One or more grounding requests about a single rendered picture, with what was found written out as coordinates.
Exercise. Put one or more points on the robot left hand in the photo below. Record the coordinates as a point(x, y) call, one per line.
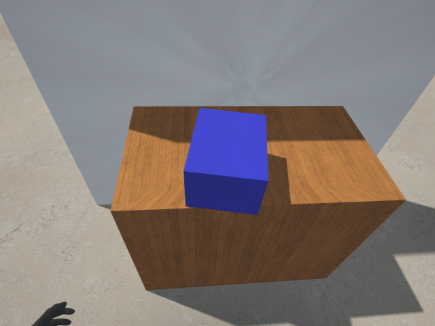
point(56, 310)

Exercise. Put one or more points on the carton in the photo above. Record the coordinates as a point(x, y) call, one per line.
point(227, 164)

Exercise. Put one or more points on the pedestal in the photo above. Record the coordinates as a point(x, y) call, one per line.
point(327, 192)

